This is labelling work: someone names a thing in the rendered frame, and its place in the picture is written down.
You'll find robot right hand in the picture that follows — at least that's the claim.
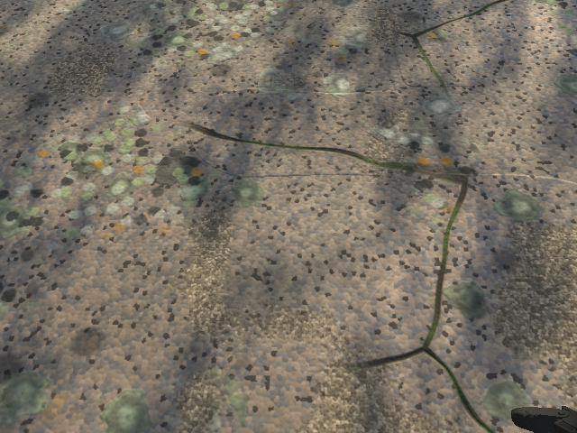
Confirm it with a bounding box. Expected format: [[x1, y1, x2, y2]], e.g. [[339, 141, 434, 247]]
[[511, 406, 577, 433]]

